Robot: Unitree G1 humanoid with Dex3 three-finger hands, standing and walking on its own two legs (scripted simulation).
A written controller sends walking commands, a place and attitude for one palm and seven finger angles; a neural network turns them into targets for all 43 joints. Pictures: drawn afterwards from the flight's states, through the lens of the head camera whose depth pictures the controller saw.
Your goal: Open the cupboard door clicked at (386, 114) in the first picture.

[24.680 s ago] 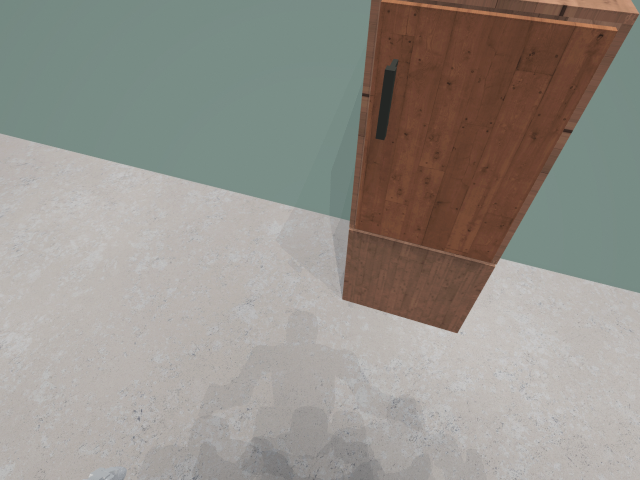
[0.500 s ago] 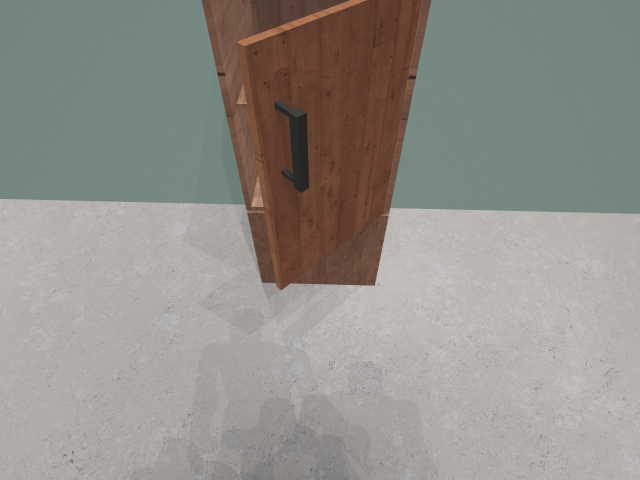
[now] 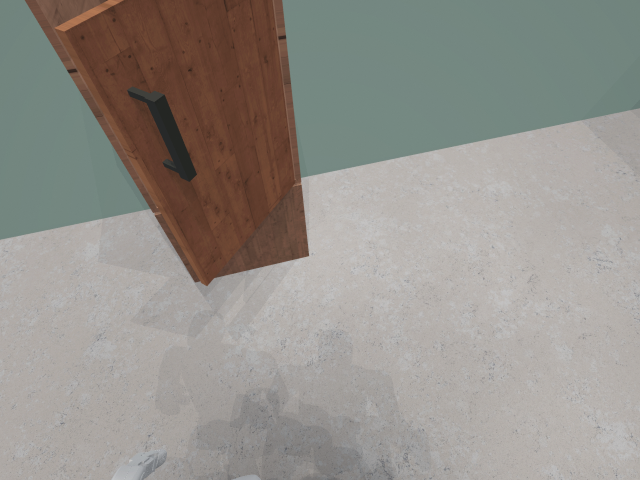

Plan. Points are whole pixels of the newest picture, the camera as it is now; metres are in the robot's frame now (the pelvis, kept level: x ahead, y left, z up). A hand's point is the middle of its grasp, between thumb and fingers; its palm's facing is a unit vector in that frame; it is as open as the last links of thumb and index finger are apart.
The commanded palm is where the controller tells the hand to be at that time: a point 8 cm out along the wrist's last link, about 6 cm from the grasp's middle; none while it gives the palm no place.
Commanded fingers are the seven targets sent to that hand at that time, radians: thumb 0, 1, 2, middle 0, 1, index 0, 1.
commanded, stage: walk to a spot facing it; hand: left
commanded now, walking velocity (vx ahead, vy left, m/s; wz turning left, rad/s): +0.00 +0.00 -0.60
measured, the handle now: (163, 136) +0.56 +0.27 +0.09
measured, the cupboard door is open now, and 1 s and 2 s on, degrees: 45 45 45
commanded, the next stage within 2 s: none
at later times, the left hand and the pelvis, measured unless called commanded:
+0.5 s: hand (203, 468) +0.15 +0.18 -0.15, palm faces -0.24 -0.95 -0.20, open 7.4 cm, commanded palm none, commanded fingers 0.00 0.90 0.90 -0.20 -0.30 -0.20 -0.30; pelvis +0.01 +0.01 +0.02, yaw -18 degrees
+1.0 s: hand (277, 428) +0.20 +0.09 -0.15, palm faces -0.53 -0.82 -0.20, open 7.4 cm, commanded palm none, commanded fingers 0.00 0.90 0.90 -0.20 -0.30 -0.20 -0.30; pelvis +0.05 -0.04 +0.02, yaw -36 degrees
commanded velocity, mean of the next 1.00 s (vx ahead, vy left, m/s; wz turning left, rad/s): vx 0.08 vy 0.00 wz -0.60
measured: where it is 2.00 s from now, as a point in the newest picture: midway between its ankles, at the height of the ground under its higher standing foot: (464, 441)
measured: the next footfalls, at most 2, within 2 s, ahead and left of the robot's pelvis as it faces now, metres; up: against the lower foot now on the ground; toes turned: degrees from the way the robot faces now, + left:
left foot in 0.32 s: +0.06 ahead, +0.13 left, +0.00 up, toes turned -12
right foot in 0.66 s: -0.01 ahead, -0.14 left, +0.00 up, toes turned -28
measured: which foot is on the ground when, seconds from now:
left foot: up 0.00-0.30, down 0.32-0.64, up 0.66-1.00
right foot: down 0.00-0.32, up 0.34-0.64, down 0.66-1.00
